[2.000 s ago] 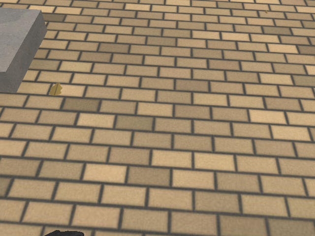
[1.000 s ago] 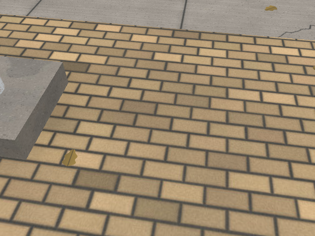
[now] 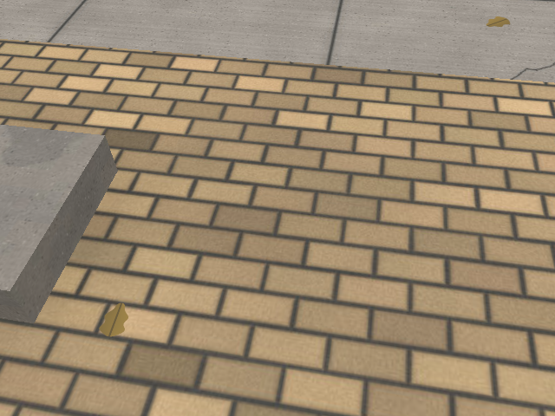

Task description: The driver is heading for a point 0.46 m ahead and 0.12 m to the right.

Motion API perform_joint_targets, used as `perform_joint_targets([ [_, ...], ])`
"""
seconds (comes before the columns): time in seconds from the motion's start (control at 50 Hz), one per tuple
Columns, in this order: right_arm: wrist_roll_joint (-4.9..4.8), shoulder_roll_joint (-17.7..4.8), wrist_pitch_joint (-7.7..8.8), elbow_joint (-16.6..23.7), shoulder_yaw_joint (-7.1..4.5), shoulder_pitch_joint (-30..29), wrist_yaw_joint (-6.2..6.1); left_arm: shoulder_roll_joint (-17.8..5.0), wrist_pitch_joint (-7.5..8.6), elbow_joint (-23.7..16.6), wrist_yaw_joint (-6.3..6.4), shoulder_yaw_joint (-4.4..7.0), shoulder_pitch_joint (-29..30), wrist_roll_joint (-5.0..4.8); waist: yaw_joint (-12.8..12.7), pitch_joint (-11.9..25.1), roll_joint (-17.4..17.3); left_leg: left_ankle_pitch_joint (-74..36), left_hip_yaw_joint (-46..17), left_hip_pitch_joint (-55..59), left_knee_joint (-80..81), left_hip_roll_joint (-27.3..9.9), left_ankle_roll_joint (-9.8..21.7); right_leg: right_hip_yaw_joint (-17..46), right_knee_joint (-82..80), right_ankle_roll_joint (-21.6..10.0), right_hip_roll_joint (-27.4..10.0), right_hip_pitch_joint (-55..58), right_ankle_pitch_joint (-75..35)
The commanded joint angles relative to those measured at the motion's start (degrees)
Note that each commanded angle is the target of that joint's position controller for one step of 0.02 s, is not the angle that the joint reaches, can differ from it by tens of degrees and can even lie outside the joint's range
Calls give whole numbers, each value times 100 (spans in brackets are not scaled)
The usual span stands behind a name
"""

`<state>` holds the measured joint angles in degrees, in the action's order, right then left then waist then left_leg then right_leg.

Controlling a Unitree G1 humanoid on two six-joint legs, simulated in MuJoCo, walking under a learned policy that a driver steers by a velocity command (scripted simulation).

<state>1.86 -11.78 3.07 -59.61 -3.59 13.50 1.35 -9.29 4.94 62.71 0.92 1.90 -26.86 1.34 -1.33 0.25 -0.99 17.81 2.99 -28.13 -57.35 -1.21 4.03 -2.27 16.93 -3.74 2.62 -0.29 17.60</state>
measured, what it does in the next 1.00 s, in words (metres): walks ahead: left foot, then right foot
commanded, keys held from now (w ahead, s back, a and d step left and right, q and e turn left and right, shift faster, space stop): w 0.20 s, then w+e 0.32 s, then no key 0.48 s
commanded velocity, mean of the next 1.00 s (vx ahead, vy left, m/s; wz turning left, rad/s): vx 0.35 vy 0.00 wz -0.18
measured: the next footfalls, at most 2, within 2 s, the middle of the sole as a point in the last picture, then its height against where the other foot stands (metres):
left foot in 0.22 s outside the picture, level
right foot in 0.74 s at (340, 405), level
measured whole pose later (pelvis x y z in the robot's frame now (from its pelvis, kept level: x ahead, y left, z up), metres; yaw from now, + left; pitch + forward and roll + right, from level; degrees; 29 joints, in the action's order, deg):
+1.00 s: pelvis +0.45 -0.01 +0.00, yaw -11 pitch -1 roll +0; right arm 1.5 -8.9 -0.4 -58.7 -1.6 13.2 -2.1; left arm -8.9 3.1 59.3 1.0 0.9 -13.3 1.4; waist 0.0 -4.2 -1.4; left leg 23.4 -0.8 -21.2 -46.3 -3.1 0.2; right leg -6.3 21.8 -6.7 3.7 -15.4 6.2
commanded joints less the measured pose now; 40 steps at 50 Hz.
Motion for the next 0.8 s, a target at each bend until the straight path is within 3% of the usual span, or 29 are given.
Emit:
perform_joint_targets([
  [0.02, 7, -100, 3, 500, 7, -647, 58, -492, 88, -14, 25, 25, -444, -39, 36, -770, 578, -502, 139, -1527, 226, -85, -125, 1036, -772, -676, -1393, 426, -2746],
  [0.08, -50, 29, -27, 851, 109, -1420, 72, -567, 115, -7, 29, -2, -376, -28, -19, -946, 693, -1019, 381, -812, 1507, 53, -123, 607, -856, -624, -1199, -168, -3235],
  [0.12, -79, -54, -52, 968, 118, -1573, 53, -695, 138, 35, 36, 13, -415, -38, -16, -919, 815, -1184, 536, -144, 2057, 182, 22, 519, -854, -606, -1285, -290, -3745],
  [0.16, -90, -272, -44, 928, 42, -1226, -17, -817, 168, 47, 40, 32, -313, -48, 223, -675, 787, -1170, 559, 550, 2239, 362, 255, 392, -321, -521, -1404, -80, -5138],
  [0.2, -87, -526, 24, 505, -104, 99, -102, -946, 135, 29, 58, 68, -155, -49, 816, 33, 645, -1165, 529, 1892, 2610, 579, 479, 190, 1288, -361, -1322, 50, -5929],
  [0.22, -9, -744, 70, 255, -206, 898, -158, -900, 114, 2, 35, 53, -164, -59, 1103, 422, 507, -998, 173, 3091, 2802, 249, 590, 162, 2520, -301, -1119, -682, -4936],
  [0.24, 125, -1294, 101, 180, -334, 1636, -191, -501, 91, -144, -4, -30, -386, -37, 1147, 1134, -327, 156, -1657, 4175, 2996, -1337, 787, -40, 4423, -262, -675, -1687, -1981],
  [0.26, 57, -1441, 42, 258, -358, 1443, -123, -207, 44, -154, -49, -11, -902, -251, 781, 1653, -1258, 1022, -4509, 4643, 4310, -2481, 1516, 274, 6273, -164, 265, -3084, 1167],
  [0.28, -105, -1162, 24, 408, -300, 596, -103, -653, -12, -280, -34, 83, -301, -117, 527, 754, -360, 1774, -3941, 3697, 4604, -2233, 1316, 597, 6402, -255, -290, -3487, 563],
  [0.3, -133, -711, 81, 536, -169, 34, -92, -687, -10, -424, -76, 112, 222, -71, 430, 77, -52, 1450, -3051, 2782, 4749, -2012, 1128, 559, 6077, -282, -514, -3446, 54],
  [0.32, -93, -468, 154, 484, -97, -107, -86, -531, -23, -429, -92, 110, 322, -66, 251, -316, 115, 619, -2333, 2125, 4905, -1757, 925, 558, 5752, -290, -691, -3193, -151],
  [0.36, -82, -194, 258, 327, 5, 35, -159, -325, -174, -385, -152, 120, 153, 67, -30, -399, -42, -362, -1317, 1561, 4965, -1397, 636, 572, 5316, -219, -838, -2695, -233],
  [0.44, -97, -388, 390, 218, -10, 515, -205, -275, -376, -697, -230, 162, 760, 54, -67, -541, -121, -1146, -438, 1719, 5140, -1281, 524, 411, 4894, -131, -911, -3317, -763],
  [0.52, -90, -338, 403, 172, 36, 877, -234, -294, -377, -1080, -316, 151, 1714, 6, 91, -711, -136, -1981, 259, 2073, 5136, -1083, 333, 163, 3843, -51, -864, -3876, -1623],
  [0.6, -117, -355, 371, -16, 110, 1315, -302, -70, -295, -1256, -297, 17, 2316, 17, 264, -717, -211, -4551, 833, 2291, 4585, -954, 247, -522, 2201, -36, -425, -3090, -1985],
  [0.64, -96, -423, 319, -124, 120, 1502, -338, -123, -267, -1228, -253, 9, 2252, 41, 264, -563, -350, -5379, 870, 2721, 4183, -1030, 247, -623, 1905, -125, -217, -2821, -1836],
  [0.7, -86, -561, 244, -113, 92, 1271, -408, -431, -160, -891, -164, 114, 1270, 105, -170, -69, -618, -6271, 796, 3085, 2883, -1100, 276, -522, 1504, -415, 119, -1882, -1317],
  [0.72, -138, -579, 208, -100, 88, 1156, -403, -542, -72, -710, -138, 168, 758, 169, -463, 139, -487, -5656, 841, 2947, 2024, -1017, 205, -413, 761, -516, 88, -1225, -1935],
  [0.74, -202, -506, 202, -10, 113, 1192, -379, -902, 8, -579, -97, 255, 297, 268, -613, 561, -142, -4008, 876, 2188, 855, -797, 65, 121, 724, -677, -598, -95, -3998],
  [0.76, -391, 219, 149, 37, 266, 2035, -338, -1301, -1, -509, -59, 338, 106, 280, -215, 1588, 1172, 1748, 833, 467, -1212, 72, -132, 1874, 1590, -1689, -2547, 1984, -7783],
  [0.78, -436, -160, 33, -126, 160, 2112, -349, -1159, -72, -548, -65, 306, -46, -73, -331, 2319, 392, 2058, -284, 365, -1803, 196, -196, 2386, 1367, -2129, -2784, 1898, -7694],
  [0.8, -303, -260, -2, 43, 111, 1522, -329, -1041, -141, -667, -31, 265, 553, -144, -234, 1533, 327, 1619, -445, 174, -1686, 62, -221, 1969, 783, -1972, -2496, 955, -6299],
])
